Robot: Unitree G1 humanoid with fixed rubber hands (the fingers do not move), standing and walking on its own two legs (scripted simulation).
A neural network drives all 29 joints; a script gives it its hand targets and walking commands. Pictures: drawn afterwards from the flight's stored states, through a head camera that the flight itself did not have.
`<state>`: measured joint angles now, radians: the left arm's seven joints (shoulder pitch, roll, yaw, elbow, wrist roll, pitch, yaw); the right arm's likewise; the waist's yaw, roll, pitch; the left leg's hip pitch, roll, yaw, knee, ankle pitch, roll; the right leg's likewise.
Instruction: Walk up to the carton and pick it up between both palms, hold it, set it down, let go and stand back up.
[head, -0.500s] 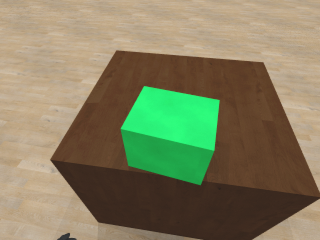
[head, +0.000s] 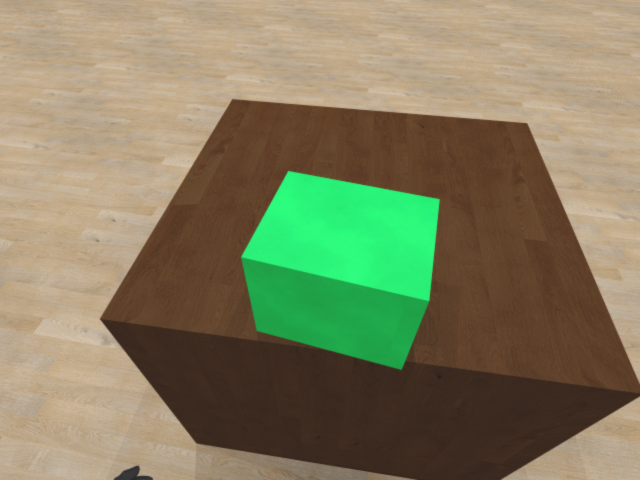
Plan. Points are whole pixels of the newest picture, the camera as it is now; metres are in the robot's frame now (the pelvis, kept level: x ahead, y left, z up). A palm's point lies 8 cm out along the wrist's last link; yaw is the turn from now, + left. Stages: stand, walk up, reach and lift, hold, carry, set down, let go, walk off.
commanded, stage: walk up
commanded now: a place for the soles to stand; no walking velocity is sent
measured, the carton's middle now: (343, 268) +0.41 -0.03 +0.03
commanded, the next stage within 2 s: none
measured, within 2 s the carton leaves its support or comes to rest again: neither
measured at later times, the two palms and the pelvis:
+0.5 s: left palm out of the picture +0.11 +0.28 -0.10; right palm out of the picture +0.08 -0.27 -0.11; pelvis +0.00 +0.00 +0.00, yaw +0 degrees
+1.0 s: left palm out of the picture +0.12 +0.28 -0.10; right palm out of the picture +0.08 -0.27 -0.11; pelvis +0.00 +0.00 +0.00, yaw +0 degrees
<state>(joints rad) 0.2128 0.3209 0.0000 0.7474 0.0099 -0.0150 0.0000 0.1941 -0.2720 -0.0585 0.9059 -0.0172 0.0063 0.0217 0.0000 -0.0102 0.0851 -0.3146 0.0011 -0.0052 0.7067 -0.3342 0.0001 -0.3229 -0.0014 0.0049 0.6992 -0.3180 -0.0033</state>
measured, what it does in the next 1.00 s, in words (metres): stands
